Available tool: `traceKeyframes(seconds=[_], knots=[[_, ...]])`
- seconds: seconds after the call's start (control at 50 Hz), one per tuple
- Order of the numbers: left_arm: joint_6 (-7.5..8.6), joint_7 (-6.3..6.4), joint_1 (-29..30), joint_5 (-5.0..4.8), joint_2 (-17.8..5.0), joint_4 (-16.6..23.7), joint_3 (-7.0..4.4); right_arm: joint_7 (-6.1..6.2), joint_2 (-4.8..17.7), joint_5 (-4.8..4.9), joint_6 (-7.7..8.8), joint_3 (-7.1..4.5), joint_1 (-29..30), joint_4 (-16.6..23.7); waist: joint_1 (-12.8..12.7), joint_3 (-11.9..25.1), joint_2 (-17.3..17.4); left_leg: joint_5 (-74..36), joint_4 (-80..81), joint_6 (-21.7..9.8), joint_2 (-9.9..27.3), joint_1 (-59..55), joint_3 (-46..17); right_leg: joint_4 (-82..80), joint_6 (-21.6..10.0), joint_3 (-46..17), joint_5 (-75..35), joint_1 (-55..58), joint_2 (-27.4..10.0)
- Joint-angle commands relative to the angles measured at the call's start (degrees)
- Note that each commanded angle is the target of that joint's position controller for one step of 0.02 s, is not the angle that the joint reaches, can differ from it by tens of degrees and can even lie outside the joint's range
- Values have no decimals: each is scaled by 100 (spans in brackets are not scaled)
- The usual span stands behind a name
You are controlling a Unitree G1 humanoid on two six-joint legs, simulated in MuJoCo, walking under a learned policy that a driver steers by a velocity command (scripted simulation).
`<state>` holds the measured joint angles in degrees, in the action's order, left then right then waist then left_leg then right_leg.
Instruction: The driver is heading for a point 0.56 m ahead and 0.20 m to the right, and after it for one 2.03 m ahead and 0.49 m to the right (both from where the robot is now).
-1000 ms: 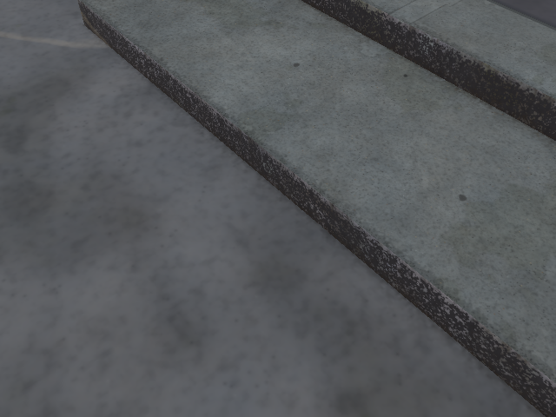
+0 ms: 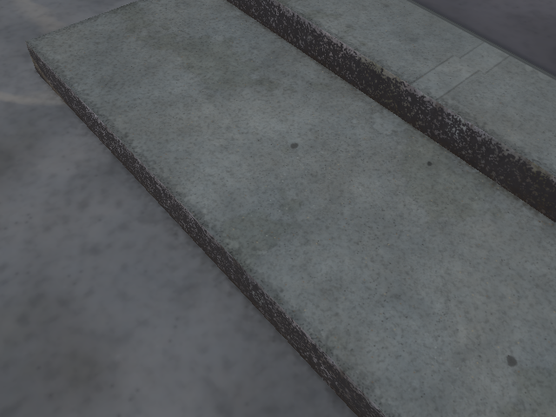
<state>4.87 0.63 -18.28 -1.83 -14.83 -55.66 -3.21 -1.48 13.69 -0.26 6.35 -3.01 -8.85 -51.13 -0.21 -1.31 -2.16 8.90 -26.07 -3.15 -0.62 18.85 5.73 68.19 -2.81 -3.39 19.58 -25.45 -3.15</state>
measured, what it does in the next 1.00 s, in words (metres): climbs, turning right: right foot, then left foot 0.13 m higher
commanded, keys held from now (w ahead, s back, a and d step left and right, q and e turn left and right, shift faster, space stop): w+e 0.86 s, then w+q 0.14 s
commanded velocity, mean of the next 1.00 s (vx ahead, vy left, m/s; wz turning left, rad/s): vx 0.50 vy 0.00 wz -0.49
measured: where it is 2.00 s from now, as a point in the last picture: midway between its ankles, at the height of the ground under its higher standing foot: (404, 207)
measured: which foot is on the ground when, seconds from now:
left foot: down 0.00-0.44, up 0.46-0.92, down 0.94-1.00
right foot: up 0.00-0.42, down 0.44-0.96, up 0.98-1.00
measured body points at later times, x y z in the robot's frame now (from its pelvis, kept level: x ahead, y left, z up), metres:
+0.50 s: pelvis +0.26 -0.07 -0.02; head +0.28 -0.08 +0.43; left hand +0.44 +0.16 -0.14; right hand +0.27 -0.34 -0.16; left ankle +0.11 +0.11 -0.63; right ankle +0.30 -0.14 -0.74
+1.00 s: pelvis +0.56 -0.13 +0.04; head +0.58 -0.16 +0.49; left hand +0.68 +0.10 -0.10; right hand +0.62 -0.43 -0.04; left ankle +0.71 -0.11 -0.61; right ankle +0.33 -0.15 -0.62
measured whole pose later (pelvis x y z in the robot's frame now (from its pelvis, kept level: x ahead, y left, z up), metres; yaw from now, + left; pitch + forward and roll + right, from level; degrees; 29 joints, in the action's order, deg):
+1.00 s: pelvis +0.56 -0.13 +0.04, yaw -32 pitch +3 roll +2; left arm 1.4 0.3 -24.7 0.4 -12.2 -54.3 -2.3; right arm -1.2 11.5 -0.9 5.6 1.1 -4.5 -34.8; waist 2.2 -0.2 -0.3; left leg 21.1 -63.5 -4.4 0.0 45.1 7.2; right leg 55.6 -5.5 -14.3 11.2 -9.8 5.5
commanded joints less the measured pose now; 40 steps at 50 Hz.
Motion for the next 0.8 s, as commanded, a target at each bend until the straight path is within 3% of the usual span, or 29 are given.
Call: traceKeyframes(seconds=[0.02, 0.12, 0.18, 0.24, 0.3, 0.34, 0.36, 0.38, 0.4, 0.42, 0.44, 0.46, 0.48, 0.5, 0.52, 0.54, 0.56, 0.6, 0.66, 0.68, 0.72, 0.76, 0.8], knots=[[-107, 43, -327, -2, -211, 234, -138, 0, 425, -62, 121, -99, -96, 68, -69, 266, 810, -488, 1757, -679, 1475, -732, -1203, 62, -54, -265, -593, -769, -535], [-185, 28, 315, 52, -243, 528, -209, 173, 684, -98, 106, -175, -356, -131, -42, -28, 542, -1326, 1923, -710, 1464, -978, -346, -816, 82, -395, -1694, -1563, -480], [-204, -54, 584, 103, -116, 627, -159, 250, 740, -78, 7, -165, -464, -169, 47, -72, 490, -1558, 1892, -681, 1459, -1264, 39, -1407, 156, -94, -2129, -1559, -425], [-291, -106, 974, 99, -59, 787, -104, 268, 717, -65, -152, -142, -862, -319, 232, -295, 477, -1805, 1711, -720, 1755, -2022, 54, -1086, 75, 110, -1632, -2217, -427], [-239, -224, 1522, 69, -8, 1084, -52, 314, 785, -48, -293, -154, -1068, -350, 366, -491, 394, -2412, 1442, -605, 1909, -2838, 252, -1265, -28, 339, -1141, -2758, -392], [-248, -313, 1434, 85, 4, 1165, -47, 383, 852, -64, -382, -131, -718, -193, 155, -375, 559, -4154, 967, -419, 1764, -2528, 737, -1683, -136, 848, -861, -1799, -141], [-268, -343, 1357, 114, -61, 1213, -76, 418, 964, -20, -395, -140, -686, -132, 62, -179, 665, -5248, 618, -364, 1735, -2343, 880, -1926, -215, 1098, -846, -1083, 70], [-294, -359, 1077, 125, -168, 1203, -147, 441, 1111, 27, -394, -166, -657, -117, -130, 83, 832, -6047, 89, -314, 1728, -2307, 903, -2118, -292, 1243, -768, -430, 311], [-317, -360, 499, 104, -351, 1127, -255, 428, 1285, 89, -377, -208, -482, -75, -479, 418, 976, -6391, -665, -271, 1737, -2144, 851, -2397, -430, 1263, -730, 418, 483], [-338, -306, -506, 107, -591, 911, -419, 365, 1343, 197, -340, -230, -26, 28, -1111, 864, 879, -6104, -1843, -118, 1539, -1724, 873, -3350, -676, 1210, -1441, 1778, 609], [-360, -168, -1361, 121, -953, 595, -581, 273, 1164, 204, -221, -188, 378, 207, -1563, 778, 235, -3190, -3843, 228, 926, -523, 738, -4311, -839, 677, -2301, 2939, 478], [-363, -101, -782, 264, -1496, 684, -547, 158, 45, -76, 3, 68, 112, 426, -509, 528, -1567, 2352, -6197, 454, 21, 1740, 210, -3881, -1191, -1592, -5149, 3699, -771], [-263, -203, -879, 388, -1302, 906, -458, 48, 168, 84, 225, 86, -715, 461, -324, 2000, -851, 2269, -6608, 457, -96, 2106, -1239, -4594, -2321, -3680, -3953, 4273, -1745], [-235, -244, -855, 322, -911, 878, -417, 39, 449, 330, 283, -16, -207, 550, -473, 1387, -233, 1888, -6721, 465, 14, 2735, -1134, -5118, -2391, -3694, -2166, 3909, -1676], [-212, -264, -567, 156, -652, 845, -339, 40, 466, 330, 287, -20, 37, 668, -236, 564, 165, 1500, -6402, 377, 265, 3199, -1011, -5215, -2036, -3125, -1061, 3253, -1383], [-198, -265, -175, 154, -426, 955, -233, 83, 416, 240, 213, -19, 144, 619, -77, 351, 416, 1256, -6298, 374, 476, 3076, -949, -5249, -1759, -2755, -711, 2567, -1191], [-200, -220, 67, 207, -314, 1070, -151, 97, 441, 172, 105, -38, 123, 643, 87, 111, 341, 1096, -6403, 451, 521, 2893, -878, -5314, -1677, -2404, -959, 1840, -1025], [-252, -102, -126, 231, -294, 1029, -98, 41, 216, 75, -63, 13, 54, 763, 191, 33, 88, 1003, -6924, 575, 605, 3207, -694, -5334, -1581, -1997, -1192, 1377, -789], [-287, 47, -401, 279, -349, 1019, -63, 3, -48, -61, -112, 139, 561, 1177, 109, -98, 22, 610, -6773, 713, 646, 3758, -422, -5355, -1443, -1580, -1473, 851, -472], [-313, 90, -643, 307, -314, 957, -48, 30, -179, -66, -124, 185, 685, 1233, -10, -44, -197, 575, -7146, 782, 595, 4100, -290, -5312, -1488, -1635, -1553, 1020, -464], [-348, 171, -1142, 288, -257, 847, -22, 84, -239, -42, -94, 238, 924, 1439, -220, 28, -315, 733, -7649, 885, 567, 5035, -235, -5226, -1546, -1934, -1500, 1680, -550], [-406, 246, -1544, 249, -137, 672, 32, 100, -381, 23, 5, 378, 1389, 1821, -404, -97, -423, 1339, -8320, 875, 633, 6416, -324, -5129, -1530, -2325, -1561, 2592, -796], [-520, 303, -1705, 78, -112, 564, 47, 66, -503, -7, 103, 542, 2026, 2387, -459, -190, -325, 1366, -7303, 821, 751, 6704, -302, -5131, -1246, -2278, -1257, 2743, -678]])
